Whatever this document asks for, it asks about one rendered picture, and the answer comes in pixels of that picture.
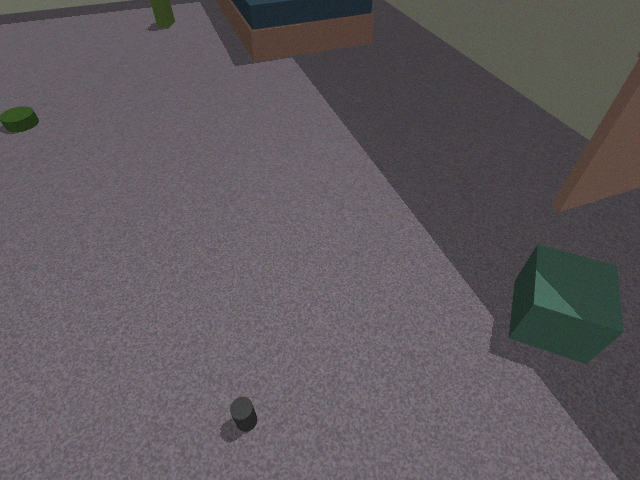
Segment bed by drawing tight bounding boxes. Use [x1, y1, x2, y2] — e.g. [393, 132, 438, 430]
[215, 0, 375, 62]

